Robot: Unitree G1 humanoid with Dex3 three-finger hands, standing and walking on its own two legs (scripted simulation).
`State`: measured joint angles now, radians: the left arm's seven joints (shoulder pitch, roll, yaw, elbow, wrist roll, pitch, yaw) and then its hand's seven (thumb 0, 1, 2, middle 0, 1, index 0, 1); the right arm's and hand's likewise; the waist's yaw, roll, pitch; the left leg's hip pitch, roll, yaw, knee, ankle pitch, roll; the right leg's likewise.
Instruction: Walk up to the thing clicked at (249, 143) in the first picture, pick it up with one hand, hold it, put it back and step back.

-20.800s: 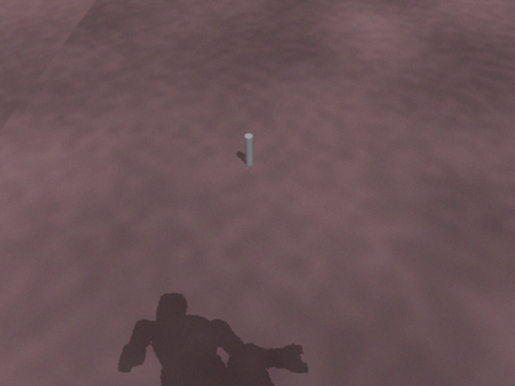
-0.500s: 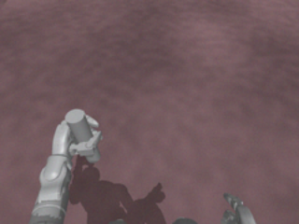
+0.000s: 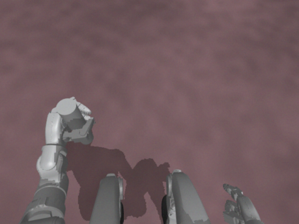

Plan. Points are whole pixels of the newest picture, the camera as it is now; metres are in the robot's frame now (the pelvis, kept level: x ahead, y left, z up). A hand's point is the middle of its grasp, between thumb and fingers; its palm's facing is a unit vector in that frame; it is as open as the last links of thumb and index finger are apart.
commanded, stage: crouch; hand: left
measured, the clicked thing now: (78, 125) +0.37 +0.18 -0.03
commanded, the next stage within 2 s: lower in 1.28 s
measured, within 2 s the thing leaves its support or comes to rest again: neither
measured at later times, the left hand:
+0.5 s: hand (96, 144) +0.37 +0.18 -0.23, palm faces +0.01 -1.00 -0.02, open 5.6 cm
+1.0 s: hand (99, 148) +0.38 +0.18 -0.33, palm faces -0.01 -1.00 -0.02, open 5.6 cm
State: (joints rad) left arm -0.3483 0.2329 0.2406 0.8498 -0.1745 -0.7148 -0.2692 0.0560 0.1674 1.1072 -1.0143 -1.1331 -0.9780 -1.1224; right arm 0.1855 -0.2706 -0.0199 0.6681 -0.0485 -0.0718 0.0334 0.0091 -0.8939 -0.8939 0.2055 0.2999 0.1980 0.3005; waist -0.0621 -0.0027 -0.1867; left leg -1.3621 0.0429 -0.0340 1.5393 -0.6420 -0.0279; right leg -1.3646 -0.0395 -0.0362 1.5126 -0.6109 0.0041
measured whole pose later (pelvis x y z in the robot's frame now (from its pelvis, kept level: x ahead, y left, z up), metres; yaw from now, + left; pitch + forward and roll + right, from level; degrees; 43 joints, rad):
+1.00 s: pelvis -0.06 +0.01 -0.27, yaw -3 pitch +28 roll -5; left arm -0.61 0.38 0.38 1.07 -0.09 -0.80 -0.23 0.06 0.17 1.11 -1.01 -1.14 -0.98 -1.12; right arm 0.06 -0.31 0.07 0.72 -0.13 -0.02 0.11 0.01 -0.90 -0.90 0.21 0.30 0.20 0.30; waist -0.14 -0.04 -0.04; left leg -2.23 0.01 -0.12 2.43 -0.70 -0.03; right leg -2.20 -0.04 -0.05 2.34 -0.64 0.01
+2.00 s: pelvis -0.06 +0.02 -0.31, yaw -9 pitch +19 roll -12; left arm -0.60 0.59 0.42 1.25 -0.09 -1.00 -0.12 0.06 0.17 1.11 -1.02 -1.14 -0.98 -1.12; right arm -0.10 -0.36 0.31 0.66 -0.28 0.00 0.17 0.00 -0.90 -0.90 0.21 0.30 0.20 0.30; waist -0.23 -0.16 0.19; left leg -2.25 -0.01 -0.26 2.61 -0.71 -0.03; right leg -2.16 -0.01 -0.15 2.42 -0.61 0.04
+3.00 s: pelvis -0.07 +0.03 -0.31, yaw -13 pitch +14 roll -16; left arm -0.60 0.73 0.42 1.38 -0.07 -1.13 0.01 0.06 0.17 1.11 -1.02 -1.14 -0.98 -1.12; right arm -0.18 -0.37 0.46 0.60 -0.35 -0.01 0.17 0.00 -0.89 -0.90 0.21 0.30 0.20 0.30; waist -0.25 -0.24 0.30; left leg -2.21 0.00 -0.35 2.66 -0.72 -0.02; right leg -2.09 0.02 -0.22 2.40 -0.58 0.07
